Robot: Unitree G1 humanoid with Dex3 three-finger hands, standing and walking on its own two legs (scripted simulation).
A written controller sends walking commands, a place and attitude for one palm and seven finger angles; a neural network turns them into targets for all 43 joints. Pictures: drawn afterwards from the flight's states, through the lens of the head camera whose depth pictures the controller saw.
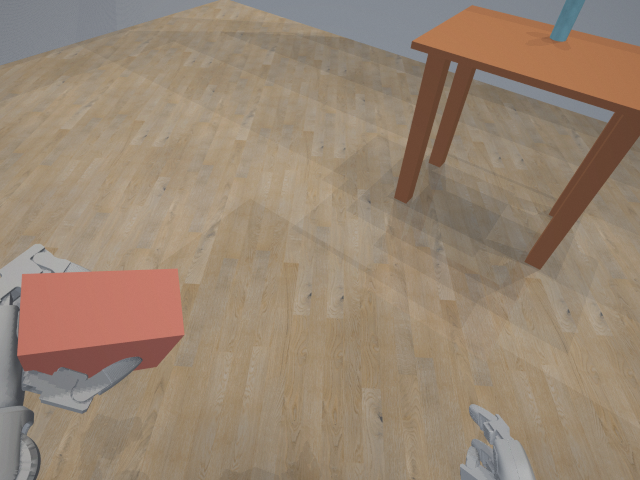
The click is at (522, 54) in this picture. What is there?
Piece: table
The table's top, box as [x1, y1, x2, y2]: [411, 5, 639, 119]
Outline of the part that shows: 412,41 411,48 639,119 639,46 574,30 570,31 565,41 555,41 549,37 554,25 471,5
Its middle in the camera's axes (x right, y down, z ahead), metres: +0.80 -0.65 +1.35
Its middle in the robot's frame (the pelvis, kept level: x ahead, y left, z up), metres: +1.49 -0.72 -0.05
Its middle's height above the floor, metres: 0.72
